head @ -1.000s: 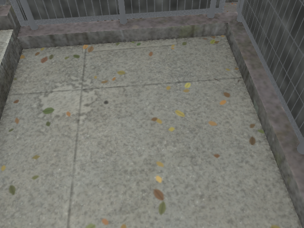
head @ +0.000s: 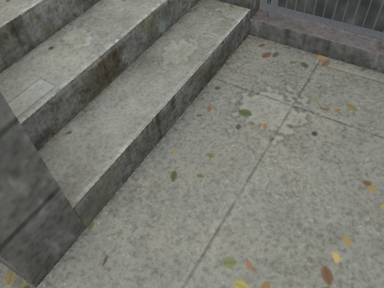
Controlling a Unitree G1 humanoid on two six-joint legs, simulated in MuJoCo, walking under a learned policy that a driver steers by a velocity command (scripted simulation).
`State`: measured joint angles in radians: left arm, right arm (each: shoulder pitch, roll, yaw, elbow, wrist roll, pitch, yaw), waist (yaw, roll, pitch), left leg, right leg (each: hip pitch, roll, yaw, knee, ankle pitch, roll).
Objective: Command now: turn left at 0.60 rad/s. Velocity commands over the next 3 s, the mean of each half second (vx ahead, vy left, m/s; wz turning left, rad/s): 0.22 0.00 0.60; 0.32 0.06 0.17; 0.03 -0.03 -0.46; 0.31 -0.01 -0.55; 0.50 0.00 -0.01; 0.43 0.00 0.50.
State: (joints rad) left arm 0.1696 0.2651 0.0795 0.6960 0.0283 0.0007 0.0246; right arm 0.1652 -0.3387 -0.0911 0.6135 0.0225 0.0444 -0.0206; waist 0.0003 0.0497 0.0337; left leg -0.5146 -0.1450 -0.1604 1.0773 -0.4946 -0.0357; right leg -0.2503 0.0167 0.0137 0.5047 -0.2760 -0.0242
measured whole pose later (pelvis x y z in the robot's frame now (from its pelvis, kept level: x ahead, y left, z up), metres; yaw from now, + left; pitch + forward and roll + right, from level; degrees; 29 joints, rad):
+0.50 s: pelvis +0.06 +0.07 +0.00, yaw +18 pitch +3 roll -2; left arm 0.17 0.34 0.08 0.68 0.01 -0.09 -0.03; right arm 0.36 -0.28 -0.04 0.66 0.00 -0.05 0.01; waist -0.01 -0.03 0.01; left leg -0.17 -0.04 -0.06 0.45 -0.33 0.07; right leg -0.58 -0.04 -0.01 1.04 -0.29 0.01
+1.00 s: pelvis +0.28 +0.12 +0.00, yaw +21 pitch +2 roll +0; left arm 0.21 0.29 0.03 0.74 0.01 -0.05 0.01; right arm 0.25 -0.32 -0.03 0.73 -0.02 -0.03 -0.03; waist 0.02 0.03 0.08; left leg -0.57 0.02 -0.07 1.18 -0.38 -0.08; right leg -0.35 0.06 0.03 0.39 -0.06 -0.07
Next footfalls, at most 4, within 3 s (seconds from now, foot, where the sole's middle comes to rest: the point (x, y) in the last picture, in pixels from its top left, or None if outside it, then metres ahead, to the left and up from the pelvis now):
0.34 left None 0.01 0.14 -0.77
0.78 right None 0.43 0.09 -0.77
1.20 left None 0.37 0.31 -0.77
1.60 right None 0.33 0.01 -0.77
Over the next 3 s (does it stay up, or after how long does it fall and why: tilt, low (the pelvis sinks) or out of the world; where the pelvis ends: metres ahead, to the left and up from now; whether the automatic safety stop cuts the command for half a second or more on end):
stays up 0.86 0.00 0.00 its command is cut before an obstacle after 0.7 s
